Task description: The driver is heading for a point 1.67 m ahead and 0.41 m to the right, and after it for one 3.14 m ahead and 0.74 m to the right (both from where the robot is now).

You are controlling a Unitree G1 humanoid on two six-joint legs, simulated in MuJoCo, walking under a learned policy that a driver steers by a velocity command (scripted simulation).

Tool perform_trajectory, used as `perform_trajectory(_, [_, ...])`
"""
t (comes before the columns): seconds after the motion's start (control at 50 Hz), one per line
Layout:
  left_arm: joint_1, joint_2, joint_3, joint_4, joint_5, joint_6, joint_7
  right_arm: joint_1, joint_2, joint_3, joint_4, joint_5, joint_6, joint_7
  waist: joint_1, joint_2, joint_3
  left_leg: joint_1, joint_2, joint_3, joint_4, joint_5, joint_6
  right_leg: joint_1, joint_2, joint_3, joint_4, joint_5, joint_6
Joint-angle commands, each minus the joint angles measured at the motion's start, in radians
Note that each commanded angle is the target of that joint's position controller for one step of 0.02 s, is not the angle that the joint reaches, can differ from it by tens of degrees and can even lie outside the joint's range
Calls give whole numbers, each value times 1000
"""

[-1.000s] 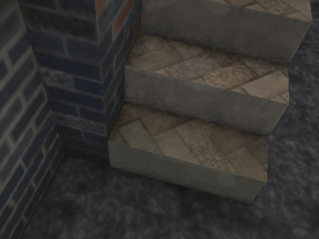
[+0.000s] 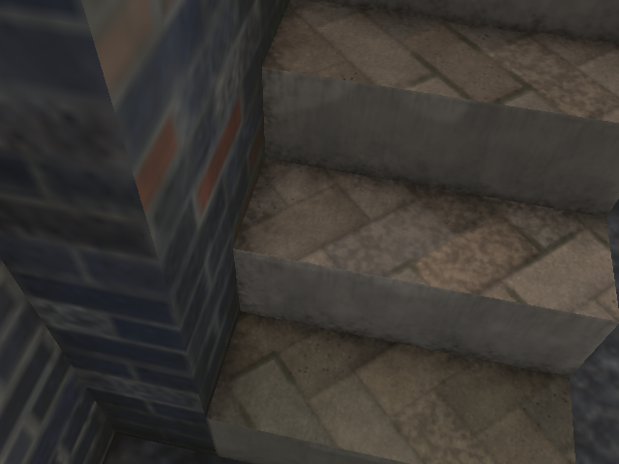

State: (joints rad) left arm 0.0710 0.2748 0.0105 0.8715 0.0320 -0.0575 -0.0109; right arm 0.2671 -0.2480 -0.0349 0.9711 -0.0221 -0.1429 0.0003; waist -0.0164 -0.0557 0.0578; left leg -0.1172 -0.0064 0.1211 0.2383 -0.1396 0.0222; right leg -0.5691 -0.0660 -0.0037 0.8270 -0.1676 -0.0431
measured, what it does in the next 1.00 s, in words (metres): steps on the spot, turning right: right foot, then left foot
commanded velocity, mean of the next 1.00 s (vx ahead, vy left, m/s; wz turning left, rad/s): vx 0.09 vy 0.00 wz -0.38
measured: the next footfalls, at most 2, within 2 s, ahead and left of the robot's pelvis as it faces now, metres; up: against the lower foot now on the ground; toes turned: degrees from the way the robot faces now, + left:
right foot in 0.14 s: +0.17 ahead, -0.12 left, +0.00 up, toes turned -5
left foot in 0.54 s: +0.14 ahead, +0.09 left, +0.00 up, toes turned -19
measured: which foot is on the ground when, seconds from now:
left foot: down 0.00-0.12, up 0.14-0.52, down 0.54-1.00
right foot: up 0.00-0.12, down 0.14-0.54, up 0.56-0.86, down 0.88-1.00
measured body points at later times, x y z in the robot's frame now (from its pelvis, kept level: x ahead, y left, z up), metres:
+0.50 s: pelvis +0.07 -0.01 -0.01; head +0.11 -0.03 +0.43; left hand +0.25 +0.23 -0.13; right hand +0.13 -0.30 -0.14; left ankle +0.10 +0.11 -0.73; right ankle +0.13 -0.11 -0.75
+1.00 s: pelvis +0.07 -0.03 -0.01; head +0.09 -0.03 +0.44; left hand +0.34 +0.12 -0.10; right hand +0.06 -0.30 -0.12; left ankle +0.10 +0.10 -0.75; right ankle +0.00 -0.15 -0.75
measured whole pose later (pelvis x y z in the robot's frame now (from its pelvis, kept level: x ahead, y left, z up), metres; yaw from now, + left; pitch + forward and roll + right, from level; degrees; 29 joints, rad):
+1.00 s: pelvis +0.07 -0.03 -0.01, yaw -23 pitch +0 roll +0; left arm 0.06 0.25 0.04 0.74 -0.02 0.02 0.03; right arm 0.23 -0.24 0.01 0.78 -0.02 -0.10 -0.01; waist -0.05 -0.02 0.04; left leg -0.16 0.03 0.02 0.40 -0.24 -0.03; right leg -0.18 0.00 0.09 0.41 -0.24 0.02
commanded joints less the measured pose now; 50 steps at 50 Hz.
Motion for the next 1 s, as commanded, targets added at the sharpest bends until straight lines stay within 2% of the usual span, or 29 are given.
perform_trajectory(0.02, [50,28,0,-51,20,9,8,-85,-162,-27,-65,26,-24,-2,77,160,-100,-93,249,5,37,774,117,232,16,-34,-127,67,27])
perform_trajectory(0.08, [147,64,29,-33,30,16,20,-96,-154,-33,-85,40,0,-29,106,211,-183,-50,244,36,199,643,82,332,54,-40,-188,105,9])
perform_trajectory(0.12, [241,105,57,8,37,6,22,-92,-123,-24,-96,45,37,-42,128,100,-191,-133,175,68,488,414,34,453,114,-44,-324,117,-42])
perform_trajectory(0.14, [283,166,72,8,43,-10,24,-76,-126,-24,-121,16,59,-37,139,-72,-162,-323,114,72,743,-8,-6,555,-26,139,-386,523,-93])
perform_trajectory(0.16, [244,280,97,-40,15,-11,25,67,-43,2,-151,2,81,-46,22,-257,-223,-452,-10,-3,958,-481,-34,602,-273,454,-379,1125,-247])
perform_trajectory(0.18, [215,257,100,-71,-20,7,22,117,-50,8,-120,-11,112,-57,28,-159,-369,-385,22,-145,1039,-473,-38,585,-317,508,-432,959,-347])
perform_trajectory(0.2, [130,253,110,-104,-12,29,25,57,-80,-1,-131,0,117,-63,24,-48,-283,-423,30,-151,1066,-394,-46,498,-276,469,-446,769,-337])
perform_trajectory(0.22, [52,188,96,-124,-10,52,24,-24,-91,-5,-139,-11,122,-75,17,27,-195,-426,55,-170,1030,-312,-47,391,-208,387,-455,571,-282])
perform_trajectory(0.24, [20,140,80,-131,-8,68,28,-63,-95,-7,-147,-17,129,-83,11,19,-137,-404,51,-171,975,-271,-50,298,-152,333,-464,480,-236])
perform_trajectory(0.26, [25,135,76,-131,-8,73,35,-50,-89,-4,-148,-20,140,-83,3,-22,-126,-352,28,-154,938,-246,-50,230,-120,308,-474,423,-216])
perform_trajectory(0.4, [89,176,95,-117,5,96,47,-80,-62,0,-191,10,163,-96,43,-93,-171,-331,-38,-157,618,-276,-42,348,-112,462,-486,143,-162])
perform_trajectory(0.44, [105,168,99,-103,4,80,37,-78,-67,-1,-204,-1,186,-90,43,-102,-162,-287,-53,-147,533,-303,-43,344,-85,486,-506,34,-141])
perform_trajectory(0.5, [86,175,108,-98,-8,81,25,-15,-79,-10,-200,38,164,-94,4,-112,-136,-147,-70,-154,329,-296,-19,299,-39,508,-531,5,-120])
perform_trajectory(0.52, [-46,162,113,-188,-99,82,52,43,-123,-22,-172,26,142,-92,-47,-109,-118,-96,-35,-190,191,-210,-30,275,-9,505,-541,-152,-86])
perform_trajectory(0.54, [-40,161,113,-192,-114,85,67,77,-143,-31,-150,14,132,-87,-57,-80,-126,39,23,-180,90,-91,-23,173,39,435,-467,-190,-38])
perform_trajectory(0.56, [15,87,100,-193,-106,85,70,59,-200,-48,-162,-22,130,-83,-27,145,-157,144,225,-384,54,-95,51,12,167,282,-175,-296,14])
perform_trajectory(0.58, [5,148,112,-228,-60,72,70,-12,-252,-56,-209,-80,122,-77,-20,310,-140,-54,432,-656,-30,75,244,-36,243,210,178,-428,66])
perform_trajectory(0.6, [30,226,135,-225,-45,62,58,-103,-210,-45,-245,-84,108,-81,44,259,-131,-117,460,-613,-30,90,282,-18,159,267,348,-369,72])
perform_trajectory(0.62, [84,225,138,-197,-47,65,51,-162,-155,-32,-262,-55,102,-84,76,209,-103,-117,373,-498,2,78,236,-14,157,252,408,-310,79])
perform_trajectory(0.64, [106,173,122,-170,-45,69,55,-158,-133,-24,-267,-21,102,-85,73,155,-83,-69,299,-422,29,57,192,-43,165,239,432,-256,102])
perform_trajectory(0.68, [44,97,93,-184,-59,67,60,-90,-126,-13,-256,8,97,-84,38,104,-45,-15,231,-342,43,113,162,-68,167,224,347,-186,132])
perform_trajectory(0.76, [-61,10,50,-228,-66,66,53,-57,-131,-7,-264,-8,105,-67,-8,200,-72,18,170,-239,38,161,140,149,103,111,-77,-160,169])
perform_trajectory(0.8, [-73,43,52,-236,-66,66,48,-33,-178,-19,-266,-5,106,-56,-28,239,-56,-21,178,-257,27,121,140,254,90,51,-232,-160,159])
perform_trajectory(0.82, [-56,66,59,-222,-71,66,48,-40,-169,-17,-266,2,102,-45,-21,252,-60,-31,168,-262,47,122,131,302,92,30,-323,-78,144])
perform_trajectory(0.88, [-28,101,63,-216,-53,69,51,5,-132,4,-247,2,68,-18,2,206,-69,-84,181,-292,64,178,57,480,42,87,-552,111,65])
perform_trajectory(0.9, [-10,159,74,-220,-50,70,60,25,-126,11,-255,-15,47,-7,-15,137,-134,-118,158,-269,82,189,19,589,-26,142,-476,306,39])
perform_trajectory(0.92, [-3,196,88,-195,-51,69,56,42,-146,5,-253,-7,29,-2,-38,47,-193,-94,106,-215,58,145,-8,604,-22,150,-390,319,4])
perform_trajectory(0.94, [-5,148,82,-198,-49,69,45,-26,-163,5,-251,-4,17,0,6,80,-201,-53,80,-167,90,75,-41,569,-5,147,-399,273,-2])
perform_trajectory(1.0, [-42,99,62,-187,-45,63,33,-69,-125,16,-244,-2,32,-13,-4,13,-133,-65,64,-136,117,-7,-61,487,11,151,-426,229,5])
